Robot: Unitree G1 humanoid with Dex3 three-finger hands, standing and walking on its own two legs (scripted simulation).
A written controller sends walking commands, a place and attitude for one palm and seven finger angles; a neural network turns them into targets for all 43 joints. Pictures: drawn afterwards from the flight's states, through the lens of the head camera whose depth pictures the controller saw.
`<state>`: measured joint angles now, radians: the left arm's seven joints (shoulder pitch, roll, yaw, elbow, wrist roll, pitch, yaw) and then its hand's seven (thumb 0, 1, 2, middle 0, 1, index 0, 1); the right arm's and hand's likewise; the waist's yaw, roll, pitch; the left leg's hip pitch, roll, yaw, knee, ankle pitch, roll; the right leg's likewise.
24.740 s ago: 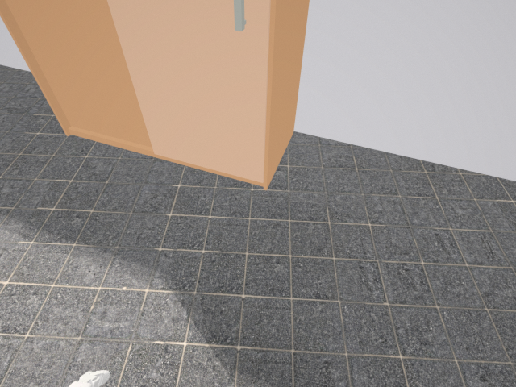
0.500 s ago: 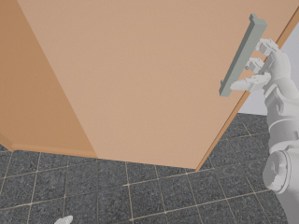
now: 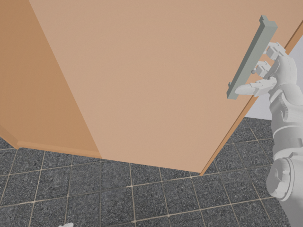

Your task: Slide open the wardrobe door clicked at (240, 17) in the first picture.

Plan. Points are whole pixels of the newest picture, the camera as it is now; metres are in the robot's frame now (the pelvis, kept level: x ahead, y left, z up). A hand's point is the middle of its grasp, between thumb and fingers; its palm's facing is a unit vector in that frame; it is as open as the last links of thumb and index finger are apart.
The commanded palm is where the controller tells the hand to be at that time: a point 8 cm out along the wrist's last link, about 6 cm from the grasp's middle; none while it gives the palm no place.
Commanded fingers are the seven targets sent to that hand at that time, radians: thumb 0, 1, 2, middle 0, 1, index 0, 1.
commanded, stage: slide the fingers in behind the handle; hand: right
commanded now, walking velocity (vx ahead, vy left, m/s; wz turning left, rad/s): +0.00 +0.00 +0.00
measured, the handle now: (245, 61) +0.53 -0.17 +0.17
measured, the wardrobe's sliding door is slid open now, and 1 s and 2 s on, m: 0.00 0.00 0.00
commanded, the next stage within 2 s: grip the handle and tug to test in 1.36 s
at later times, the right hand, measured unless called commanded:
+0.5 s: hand (249, 71) +0.48 -0.16 +0.18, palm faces -0.01 +1.00 +0.01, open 14.0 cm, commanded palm +0.45 -0.21 +0.18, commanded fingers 0.00 0.50 -0.30 0.30 1.20 0.30 1.20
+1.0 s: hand (240, 70) +0.48 -0.14 +0.18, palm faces +0.01 +1.00 +0.00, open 13.8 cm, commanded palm +0.46 -0.19 +0.18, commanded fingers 0.00 0.50 -0.30 0.30 1.20 0.30 1.20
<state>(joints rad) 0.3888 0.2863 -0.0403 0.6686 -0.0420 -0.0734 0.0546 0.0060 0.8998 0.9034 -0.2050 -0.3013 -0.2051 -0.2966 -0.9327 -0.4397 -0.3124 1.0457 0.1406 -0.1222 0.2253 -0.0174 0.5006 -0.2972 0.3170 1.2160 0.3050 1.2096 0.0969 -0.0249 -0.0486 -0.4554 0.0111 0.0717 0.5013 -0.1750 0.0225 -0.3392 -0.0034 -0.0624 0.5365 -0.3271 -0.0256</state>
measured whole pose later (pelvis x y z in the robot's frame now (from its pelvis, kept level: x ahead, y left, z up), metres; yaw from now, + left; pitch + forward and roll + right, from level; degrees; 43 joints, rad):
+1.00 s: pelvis +0.00 +0.00 +0.00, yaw -1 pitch +7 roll +0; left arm 0.35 0.27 -0.04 0.70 -0.03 -0.07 0.05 0.01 0.90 0.90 -0.20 -0.30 -0.21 -0.30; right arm -0.99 -0.34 -0.23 1.06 0.14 -0.10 0.12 -0.02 0.50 -0.30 0.32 1.22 0.32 1.23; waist 0.07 -0.02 -0.04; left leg -0.44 0.02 0.09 0.50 -0.19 0.02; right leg -0.32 0.01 -0.04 0.53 -0.32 -0.02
